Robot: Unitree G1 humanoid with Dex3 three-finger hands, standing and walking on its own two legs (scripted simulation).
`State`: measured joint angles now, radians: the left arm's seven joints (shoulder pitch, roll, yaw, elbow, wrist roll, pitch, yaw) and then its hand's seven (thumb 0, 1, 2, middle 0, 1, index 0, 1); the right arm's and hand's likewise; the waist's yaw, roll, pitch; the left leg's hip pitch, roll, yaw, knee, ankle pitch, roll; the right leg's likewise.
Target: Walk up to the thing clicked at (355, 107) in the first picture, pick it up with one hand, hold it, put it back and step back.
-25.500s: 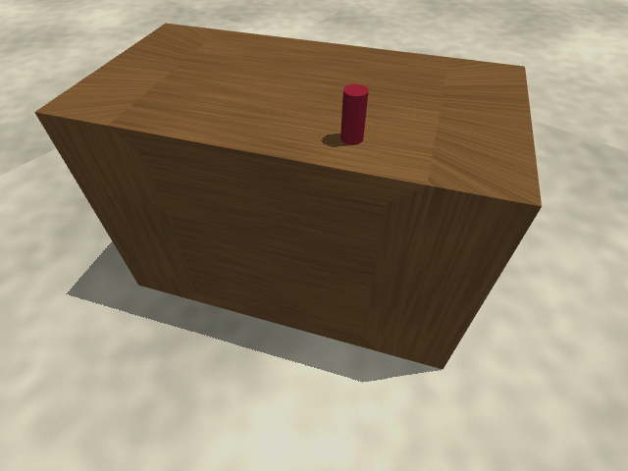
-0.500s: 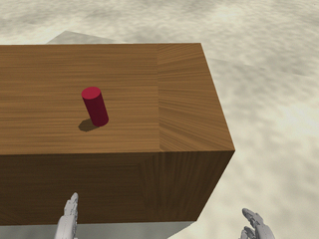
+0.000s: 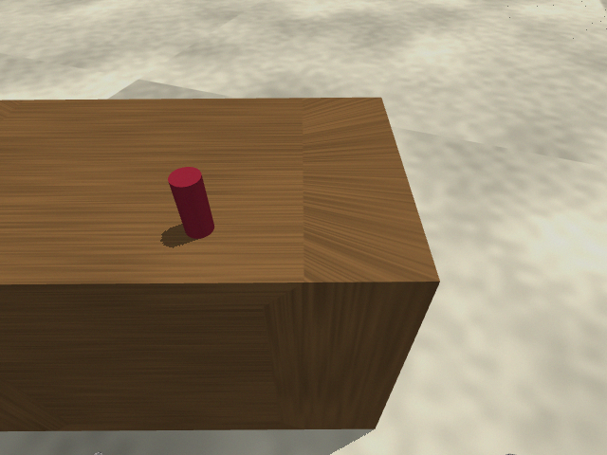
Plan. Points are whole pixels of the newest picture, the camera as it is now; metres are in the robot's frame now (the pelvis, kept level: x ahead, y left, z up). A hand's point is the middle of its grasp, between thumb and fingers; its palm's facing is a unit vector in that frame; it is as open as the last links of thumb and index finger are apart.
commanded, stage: home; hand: left
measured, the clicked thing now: (192, 204) +0.50 +0.20 +0.06
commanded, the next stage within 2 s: stand in 1.52 s
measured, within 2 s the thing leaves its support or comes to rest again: neither
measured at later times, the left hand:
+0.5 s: hand out of the picture +0.02 +0.26 -0.13, palm faces -0.04 -0.93 -0.36, open 17.6 cm
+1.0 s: hand out of the picture +0.06 +0.26 -0.13, palm faces -0.04 -0.94 -0.35, open 17.6 cm
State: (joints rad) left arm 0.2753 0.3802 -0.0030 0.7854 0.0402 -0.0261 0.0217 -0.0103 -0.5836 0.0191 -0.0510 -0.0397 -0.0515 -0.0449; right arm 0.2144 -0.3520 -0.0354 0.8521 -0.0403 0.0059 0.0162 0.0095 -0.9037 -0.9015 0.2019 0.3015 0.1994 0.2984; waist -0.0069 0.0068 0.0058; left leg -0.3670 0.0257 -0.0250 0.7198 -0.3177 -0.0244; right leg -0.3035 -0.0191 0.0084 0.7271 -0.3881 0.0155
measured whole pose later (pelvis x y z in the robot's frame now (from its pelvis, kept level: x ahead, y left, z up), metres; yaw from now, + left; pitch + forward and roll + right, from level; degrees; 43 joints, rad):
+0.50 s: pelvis -0.02 +0.00 +0.02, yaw +0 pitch -4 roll -1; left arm 0.21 0.36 -0.02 1.09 0.02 -0.02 0.00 -0.01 -0.57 0.03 -0.05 -0.04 -0.05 -0.05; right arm 0.18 -0.34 0.01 1.08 -0.02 0.01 0.02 0.01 -0.90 -0.90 0.20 0.30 0.20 0.30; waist 0.00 0.02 0.04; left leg -0.22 0.03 -0.03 0.44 -0.15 -0.02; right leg -0.16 -0.02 0.00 0.44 -0.21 0.02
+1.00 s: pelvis +0.00 +0.01 +0.03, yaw +0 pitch -3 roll +0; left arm 0.14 0.35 -0.01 1.14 0.02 -0.01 0.00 0.00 -0.57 0.02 -0.05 -0.04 -0.05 -0.05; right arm 0.13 -0.35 0.01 1.12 -0.01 0.00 0.01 0.01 -0.90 -0.90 0.20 0.30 0.20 0.30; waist -0.01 0.01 0.06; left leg -0.18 0.02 -0.02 0.38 -0.15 -0.02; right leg -0.12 -0.03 0.01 0.38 -0.21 0.03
